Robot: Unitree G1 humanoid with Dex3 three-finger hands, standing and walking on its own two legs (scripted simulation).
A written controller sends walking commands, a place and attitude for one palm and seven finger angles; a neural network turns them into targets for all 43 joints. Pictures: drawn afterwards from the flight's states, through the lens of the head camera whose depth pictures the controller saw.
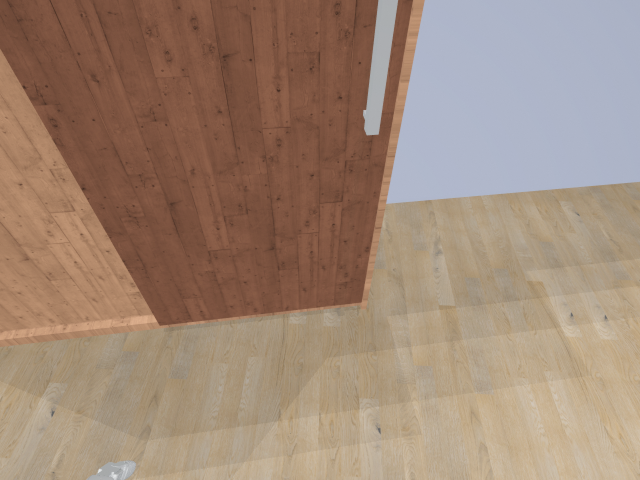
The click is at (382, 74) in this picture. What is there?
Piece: wardrobe's sliding door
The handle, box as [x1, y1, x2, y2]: [363, 0, 397, 134]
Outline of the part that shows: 397,0 378,0 366,109 363,110 363,115 365,119 364,129 366,134 378,134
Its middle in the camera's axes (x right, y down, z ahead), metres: +0.10 -0.35 +0.70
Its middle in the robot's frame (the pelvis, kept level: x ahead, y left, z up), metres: +0.79 -0.05 +0.20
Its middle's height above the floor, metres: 0.97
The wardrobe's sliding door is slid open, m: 0.00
